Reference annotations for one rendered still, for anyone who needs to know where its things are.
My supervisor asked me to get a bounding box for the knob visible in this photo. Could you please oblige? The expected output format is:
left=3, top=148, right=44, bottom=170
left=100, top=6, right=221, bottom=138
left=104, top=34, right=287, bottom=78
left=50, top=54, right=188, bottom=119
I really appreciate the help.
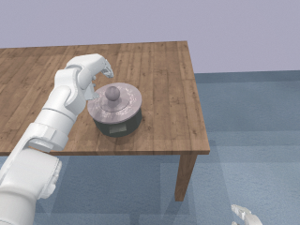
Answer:
left=105, top=86, right=120, bottom=101

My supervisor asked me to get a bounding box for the robot left forearm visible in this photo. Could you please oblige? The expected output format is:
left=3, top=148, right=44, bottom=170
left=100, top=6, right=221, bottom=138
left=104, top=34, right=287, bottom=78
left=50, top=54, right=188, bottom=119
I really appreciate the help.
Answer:
left=0, top=63, right=92, bottom=186

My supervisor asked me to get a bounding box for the left robot upper arm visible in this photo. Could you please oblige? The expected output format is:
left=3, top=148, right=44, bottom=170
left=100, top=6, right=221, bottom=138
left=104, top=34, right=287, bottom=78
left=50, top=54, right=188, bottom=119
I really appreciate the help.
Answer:
left=0, top=146, right=63, bottom=225

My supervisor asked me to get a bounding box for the lid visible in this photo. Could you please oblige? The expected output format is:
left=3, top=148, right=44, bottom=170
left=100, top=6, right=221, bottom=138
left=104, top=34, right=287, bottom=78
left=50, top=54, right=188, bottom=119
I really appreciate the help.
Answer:
left=87, top=82, right=143, bottom=125

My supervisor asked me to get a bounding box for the robot right hand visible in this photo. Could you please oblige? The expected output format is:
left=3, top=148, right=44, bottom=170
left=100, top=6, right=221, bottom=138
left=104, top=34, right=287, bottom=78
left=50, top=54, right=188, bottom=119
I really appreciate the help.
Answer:
left=231, top=204, right=262, bottom=225

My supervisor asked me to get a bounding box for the robot left hand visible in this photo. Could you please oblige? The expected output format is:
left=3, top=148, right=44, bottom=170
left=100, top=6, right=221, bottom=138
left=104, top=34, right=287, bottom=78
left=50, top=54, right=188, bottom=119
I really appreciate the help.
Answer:
left=67, top=53, right=114, bottom=101

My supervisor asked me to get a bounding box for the pot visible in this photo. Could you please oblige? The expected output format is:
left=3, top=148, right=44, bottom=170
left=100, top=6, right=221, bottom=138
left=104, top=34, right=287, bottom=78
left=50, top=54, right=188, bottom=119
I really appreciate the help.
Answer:
left=93, top=108, right=143, bottom=138

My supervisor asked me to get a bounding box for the table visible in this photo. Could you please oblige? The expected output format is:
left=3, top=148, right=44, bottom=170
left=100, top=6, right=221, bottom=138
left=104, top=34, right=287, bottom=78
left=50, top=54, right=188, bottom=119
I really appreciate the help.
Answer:
left=0, top=40, right=210, bottom=202

